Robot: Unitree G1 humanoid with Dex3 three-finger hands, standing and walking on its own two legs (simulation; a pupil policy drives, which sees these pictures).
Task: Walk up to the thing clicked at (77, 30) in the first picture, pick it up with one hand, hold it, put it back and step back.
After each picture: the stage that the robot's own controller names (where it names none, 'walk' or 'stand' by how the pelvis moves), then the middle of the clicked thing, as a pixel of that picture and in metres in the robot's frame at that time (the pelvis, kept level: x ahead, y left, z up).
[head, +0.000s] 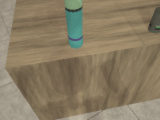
stand; (74, 23) +0.61 +0.07 +0.07
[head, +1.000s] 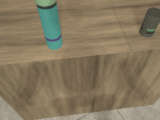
rise first; (50, 21) +0.55 +0.17 +0.10
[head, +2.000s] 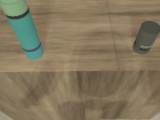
stand; (25, 30) +0.47 +0.23 +0.11
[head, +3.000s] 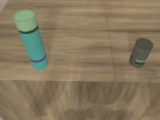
stand; (33, 43) +0.48 +0.23 +0.07
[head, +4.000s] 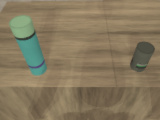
stand; (31, 49) +0.45 +0.23 +0.07
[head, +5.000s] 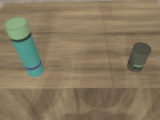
stand; (27, 50) +0.45 +0.24 +0.07
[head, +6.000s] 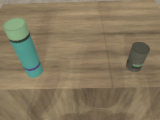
stand; (26, 51) +0.45 +0.25 +0.07
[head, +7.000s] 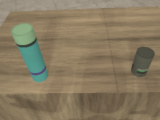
rise first; (32, 56) +0.44 +0.24 +0.07
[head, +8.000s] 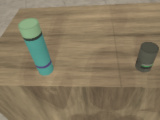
go down; (38, 50) +0.46 +0.24 +0.08
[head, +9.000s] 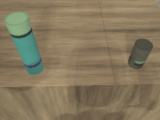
go down; (27, 47) +0.46 +0.22 +0.08
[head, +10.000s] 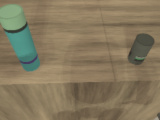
go down; (22, 43) +0.46 +0.22 +0.09
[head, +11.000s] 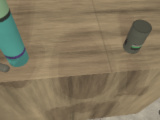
close in; (6, 35) +0.45 +0.23 +0.12
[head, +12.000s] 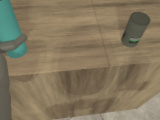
close; (4, 21) +0.49 +0.23 +0.14
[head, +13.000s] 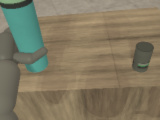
lift; (26, 30) +0.34 +0.17 +0.29
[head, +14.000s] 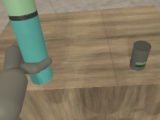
hold; (32, 43) +0.35 +0.17 +0.23
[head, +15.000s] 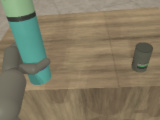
hold; (30, 43) +0.34 +0.18 +0.23
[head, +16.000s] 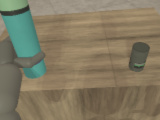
crouch; (24, 37) +0.36 +0.19 +0.25
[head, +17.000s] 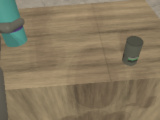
lower; (3, 4) +0.46 +0.23 +0.28
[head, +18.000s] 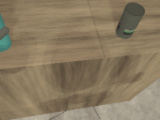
lower; out of the picture +0.51 +0.25 +0.14
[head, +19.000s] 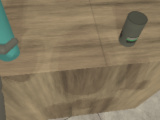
lower; out of the picture +0.47 +0.24 +0.14
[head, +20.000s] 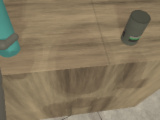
lower; out of the picture +0.49 +0.24 +0.14
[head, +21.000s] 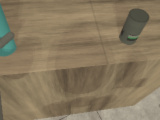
lower; out of the picture +0.49 +0.25 +0.14
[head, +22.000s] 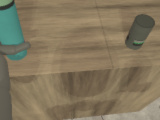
open; (7, 25) +0.47 +0.22 +0.14
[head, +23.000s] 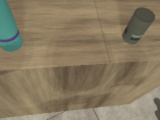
sink last; out of the picture +0.48 +0.23 +0.14
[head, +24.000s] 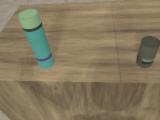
sink last; (38, 42) +0.48 +0.24 +0.11
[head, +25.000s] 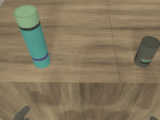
stand; (35, 41) +0.47 +0.22 +0.09
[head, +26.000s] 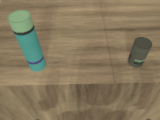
stand; (30, 44) +0.47 +0.23 +0.08
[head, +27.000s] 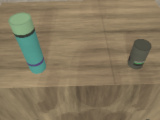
stand; (30, 47) +0.46 +0.23 +0.08
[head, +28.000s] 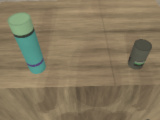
stand; (30, 47) +0.46 +0.23 +0.08
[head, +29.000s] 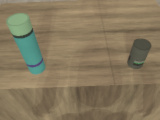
stand; (29, 47) +0.46 +0.23 +0.08
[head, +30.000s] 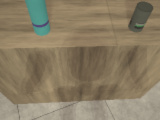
walk; (36, 6) +0.59 +0.20 +0.09
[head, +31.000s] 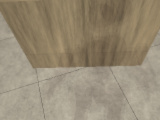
walk; out of the picture +0.97 +0.25 +0.10
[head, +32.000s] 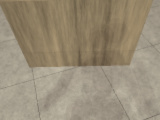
stand; out of the picture +1.12 +0.25 +0.10
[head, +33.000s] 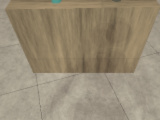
stand; out of the picture +1.08 +0.23 +0.07
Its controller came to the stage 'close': yes
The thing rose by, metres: 0.21
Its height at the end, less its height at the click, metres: +0.00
